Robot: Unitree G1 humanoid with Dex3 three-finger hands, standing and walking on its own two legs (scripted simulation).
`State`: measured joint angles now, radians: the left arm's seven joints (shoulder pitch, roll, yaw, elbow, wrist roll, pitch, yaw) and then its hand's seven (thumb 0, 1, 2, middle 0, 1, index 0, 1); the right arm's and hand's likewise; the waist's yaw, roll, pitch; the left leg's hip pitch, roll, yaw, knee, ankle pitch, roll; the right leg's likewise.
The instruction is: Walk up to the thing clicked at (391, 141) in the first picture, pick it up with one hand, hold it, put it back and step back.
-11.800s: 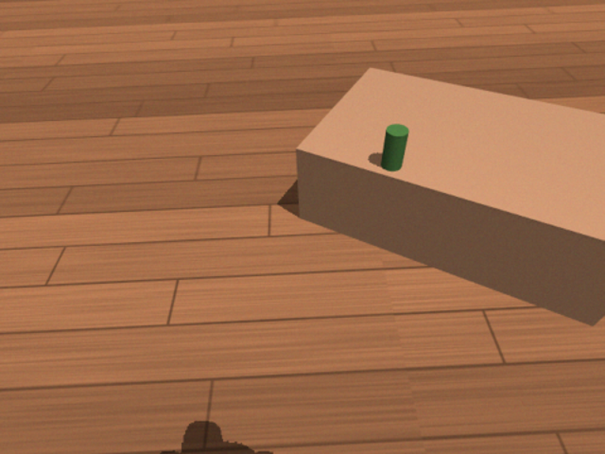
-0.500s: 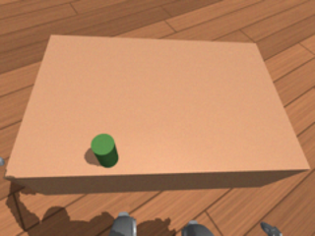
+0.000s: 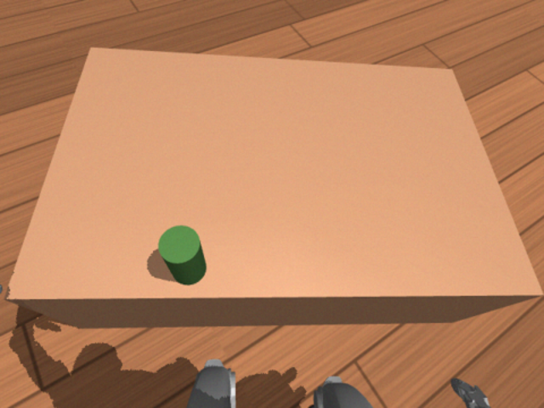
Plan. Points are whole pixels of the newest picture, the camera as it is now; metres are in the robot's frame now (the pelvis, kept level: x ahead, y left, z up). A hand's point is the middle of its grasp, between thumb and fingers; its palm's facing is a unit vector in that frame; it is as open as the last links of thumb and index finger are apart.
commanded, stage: go down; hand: left
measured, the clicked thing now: (184, 257) +0.41 +0.18 -0.23
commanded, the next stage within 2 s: none
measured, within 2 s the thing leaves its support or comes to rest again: neither
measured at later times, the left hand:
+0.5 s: hand out of the picture +0.35 +0.39 +0.04, palm faces +0.18 -0.98 -0.03, open 17.3 cm
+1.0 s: hand out of the picture +0.35 +0.39 +0.04, palm faces +0.17 -0.99 -0.01, open 17.1 cm
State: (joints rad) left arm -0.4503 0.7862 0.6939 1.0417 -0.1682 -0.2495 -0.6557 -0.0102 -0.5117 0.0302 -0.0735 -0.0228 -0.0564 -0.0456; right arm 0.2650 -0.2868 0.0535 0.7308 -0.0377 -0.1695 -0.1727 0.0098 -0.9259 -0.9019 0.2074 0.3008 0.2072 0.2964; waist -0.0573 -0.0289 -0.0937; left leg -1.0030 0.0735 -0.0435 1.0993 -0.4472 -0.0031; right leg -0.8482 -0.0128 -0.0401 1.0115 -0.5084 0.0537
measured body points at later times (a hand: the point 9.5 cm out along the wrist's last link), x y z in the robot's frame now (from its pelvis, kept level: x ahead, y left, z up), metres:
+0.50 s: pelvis +0.00 +0.00 +0.00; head +0.12 +0.05 +0.42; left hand +0.33 +0.44 +0.04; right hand +0.10 -0.28 -0.10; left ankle +0.04 +0.11 -0.66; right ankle -0.02 -0.16 -0.66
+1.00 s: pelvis +0.00 +0.00 -0.01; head +0.13 +0.05 +0.42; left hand +0.33 +0.44 +0.04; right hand +0.11 -0.28 -0.10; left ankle +0.04 +0.11 -0.66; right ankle -0.02 -0.16 -0.66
